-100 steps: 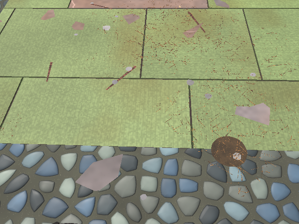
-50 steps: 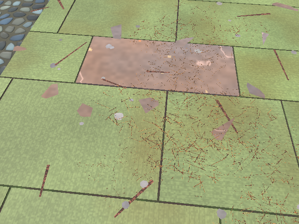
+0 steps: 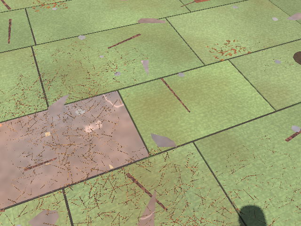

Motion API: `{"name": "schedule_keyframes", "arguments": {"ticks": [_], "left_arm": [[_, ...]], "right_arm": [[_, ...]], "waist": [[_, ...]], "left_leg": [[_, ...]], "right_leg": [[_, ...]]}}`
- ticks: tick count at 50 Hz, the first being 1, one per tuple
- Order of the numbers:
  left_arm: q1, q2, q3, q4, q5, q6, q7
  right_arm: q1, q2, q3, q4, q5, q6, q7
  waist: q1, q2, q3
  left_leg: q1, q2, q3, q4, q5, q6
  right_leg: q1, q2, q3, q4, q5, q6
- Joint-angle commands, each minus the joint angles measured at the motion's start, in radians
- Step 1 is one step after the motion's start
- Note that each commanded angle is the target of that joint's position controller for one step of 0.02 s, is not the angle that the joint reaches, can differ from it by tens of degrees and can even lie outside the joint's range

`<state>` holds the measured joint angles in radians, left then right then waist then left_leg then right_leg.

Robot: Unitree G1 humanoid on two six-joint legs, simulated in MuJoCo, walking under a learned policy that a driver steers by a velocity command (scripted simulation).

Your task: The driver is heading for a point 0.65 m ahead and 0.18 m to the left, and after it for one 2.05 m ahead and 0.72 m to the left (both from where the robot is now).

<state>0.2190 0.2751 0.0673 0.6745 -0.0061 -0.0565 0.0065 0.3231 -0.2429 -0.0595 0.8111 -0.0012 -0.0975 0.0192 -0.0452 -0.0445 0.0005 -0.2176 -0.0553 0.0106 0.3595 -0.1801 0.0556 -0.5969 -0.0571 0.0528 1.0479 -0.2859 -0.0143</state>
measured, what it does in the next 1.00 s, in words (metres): walks ahead, turning left: right foot, then left foot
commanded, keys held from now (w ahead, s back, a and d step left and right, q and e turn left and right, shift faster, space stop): w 0.10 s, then w+q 0.90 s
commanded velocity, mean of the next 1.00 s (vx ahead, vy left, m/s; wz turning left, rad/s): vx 0.50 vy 0.00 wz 0.37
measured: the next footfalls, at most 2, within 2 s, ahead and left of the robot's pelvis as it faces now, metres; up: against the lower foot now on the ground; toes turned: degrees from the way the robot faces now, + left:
right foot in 0.28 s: +0.31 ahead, -0.16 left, +0.00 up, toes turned +3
left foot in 0.80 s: +0.52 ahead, +0.16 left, +0.00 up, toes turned +22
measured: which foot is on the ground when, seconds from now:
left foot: down 0.00-0.28, up 0.30-0.78, down 0.80-1.00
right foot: up 0.00-0.26, down 0.28-0.78, up 0.80-1.00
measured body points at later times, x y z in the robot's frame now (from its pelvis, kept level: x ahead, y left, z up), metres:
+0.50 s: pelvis +0.26 -0.05 +0.00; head +0.28 -0.06 +0.45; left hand +0.30 +0.23 -0.11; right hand +0.42 -0.32 -0.11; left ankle +0.27 +0.11 -0.66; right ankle +0.27 -0.16 -0.74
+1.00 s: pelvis +0.49 +0.08 +0.00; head +0.52 +0.11 +0.45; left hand +0.53 +0.40 -0.10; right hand +0.70 -0.14 -0.11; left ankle +0.48 +0.15 -0.74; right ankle +0.60 -0.07 -0.66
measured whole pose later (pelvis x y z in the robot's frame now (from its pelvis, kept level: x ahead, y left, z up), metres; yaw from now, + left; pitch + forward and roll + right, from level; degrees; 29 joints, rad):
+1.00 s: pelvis +0.49 +0.08 +0.00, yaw +27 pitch +2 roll -1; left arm 0.14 0.30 0.07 0.73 0.01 -0.10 0.01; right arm 0.30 -0.27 -0.07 0.72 0.01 -0.04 0.02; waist -0.03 -0.02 0.05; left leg -0.26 -0.10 -0.04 0.41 -0.17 0.10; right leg -0.60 -0.10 0.05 1.06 -0.29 0.03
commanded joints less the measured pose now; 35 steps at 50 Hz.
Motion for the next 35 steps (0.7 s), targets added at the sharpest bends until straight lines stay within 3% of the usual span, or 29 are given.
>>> {"name": "schedule_keyframes", "arguments": {"ticks": [1,5,9,11,12,13,14,15,16,17,18,19,20,22,25,30,35], "left_arm": [[-0.055,0.026,0.0,-0.081,0.004,-0.016,-0.002],[-0.172,0.016,-0.009,-0.096,-0.006,-0.023,-0.016],[-0.27,0.032,-0.004,-0.133,-0.014,-0.038,-0.034],[-0.238,0.06,0.008,-0.13,-0.014,-0.048,-0.039],[-0.167,0.078,0.02,-0.111,-0.011,-0.052,-0.036],[-0.042,0.121,0.042,-0.076,-0.001,-0.053,-0.027],[0.145,0.197,0.063,-0.055,0.02,-0.052,-0.013],[0.203,0.257,0.074,-0.032,0.024,-0.039,-0.015],[0.22,0.167,0.055,-0.027,0.016,-0.033,-0.015],[0.164,0.126,0.039,-0.025,0.008,-0.034,-0.012],[0.098,0.1,0.028,-0.025,0.01,-0.035,-0.013],[0.045,0.074,0.02,-0.02,0.013,-0.038,-0.018],[0.01,0.058,0.016,-0.014,0.018,-0.044,-0.019],[-0.019,0.056,0.021,0.005,0.015,-0.058,-0.019],[-0.008,0.089,0.035,0.037,0.019,-0.066,-0.009],[0.029,0.137,0.049,0.074,0.012,-0.054,0.005],[0.09,0.181,0.066,0.117,-0.013,-0.026,0.007]], "right_arm": [[-0.043,-0.164,-0.034,-0.056,0.009,-0.012,-0.011],[0.008,-0.184,-0.034,-0.023,0.023,0.001,-0.014],[0.076,-0.193,-0.033,0.009,0.033,0.021,-0.014],[0.067,-0.215,-0.041,0.011,0.034,0.032,-0.021],[0.05,-0.219,-0.041,0.009,0.035,0.036,-0.023],[0.047,-0.195,-0.033,0.005,0.031,0.035,-0.023],[0.02,-0.132,-0.009,-0.029,0.009,0.028,-0.022],[0.15,-0.041,0.02,-0.047,0.019,0.011,-0.022],[0.115,-0.137,-0.005,-0.029,0.039,0.006,-0.023],[0.035,-0.179,-0.02,-0.053,0.047,0.007,-0.023],[-0.013,-0.169,-0.02,-0.061,0.039,0.012,-0.025],[-0.036,-0.159,-0.024,-0.068,0.028,0.02,-0.025],[-0.022,-0.142,-0.026,-0.066,0.028,0.032,-0.024],[-0.014,-0.102,-0.022,-0.068,0.033,0.055,-0.022],[-0.067,-0.089,-0.021,-0.096,0.025,0.07,-0.02],[-0.214,-0.069,-0.007,-0.141,0.022,0.063,0.011],[-0.33,-0.088,-0.009,-0.207,0.023,0.068,0.034]], "waist": [[0.018,0.117,-0.011],[-0.026,0.12,0.01],[-0.048,0.124,0.04],[-0.011,0.138,0.027],[0.037,0.138,-0.006],[0.095,0.122,-0.088],[0.179,0.031,-0.242],[0.132,-0.243,-0.375],[0.166,-0.174,-0.346],[0.16,-0.122,-0.209],[0.131,-0.069,-0.136],[0.102,-0.059,-0.076],[0.068,-0.073,-0.044],[0.039,-0.067,-0.014],[0.033,-0.023,0.016],[0.081,-0.003,0.054],[0.11,-0.004,0.091]], "left_leg": [[0.083,0.262,-0.229,-0.19,0.208,0.178],[0.077,0.233,-0.139,-0.188,0.214,0.146],[0.124,0.268,-0.194,-0.132,0.204,0.139],[0.146,0.284,-0.226,-0.075,0.231,0.12],[0.13,0.266,-0.213,-0.008,0.313,0.101],[0.076,0.213,-0.176,0.135,0.385,0.072],[-0.108,0.145,-0.126,0.43,0.193,0.027],[-0.458,0.026,-0.053,0.756,-0.358,-0.033],[-0.559,0.063,-0.142,0.892,-0.393,-0.037],[-0.607,0.099,-0.134,0.925,-0.304,-0.035],[-0.577,0.136,-0.113,0.904,-0.226,-0.038],[-0.548,0.158,-0.111,0.866,-0.175,-0.042],[-0.494,0.179,-0.119,0.839,-0.139,-0.044],[-0.454,0.188,-0.115,0.809,-0.102,-0.053],[-0.498,0.192,-0.127,0.716,0.005,-0.07],[-0.458,0.176,-0.06,0.444,0.213,-0.055],[-0.465,0.153,0.005,0.31,0.102,-0.002]], "right_leg": [[-0.096,-0.045,0.004,-0.157,0.119,0.018],[-0.014,-0.016,-0.03,-0.382,0.299,0.024],[0.036,0.021,-0.031,-0.499,0.271,0.013],[0.117,0.035,-0.029,-0.557,0.219,-0.006],[0.235,0.051,-0.044,-0.599,0.224,-0.025],[0.438,0.04,-0.04,-0.604,0.231,-0.054],[0.732,-0.146,0.135,-0.56,0.265,-0.125],[1.018,-0.38,0.528,-0.631,0.112,-0.265],[0.97,-0.361,0.61,-0.697,-0.045,-0.261],[0.856,-0.328,0.467,-0.721,-0.042,-0.224],[0.728,-0.285,0.36,-0.752,0.019,-0.203],[0.621,-0.252,0.283,-0.792,0.075,-0.194],[0.539,-0.228,0.214,-0.832,0.118,-0.183],[0.462,-0.217,0.123,-0.885,0.197,-0.184],[0.457,-0.222,0.012,-0.914,0.299,-0.188],[0.488,-0.201,-0.148,-0.922,0.323,-0.153],[0.635,-0.245,-0.206,-0.859,0.375,-0.121]]}}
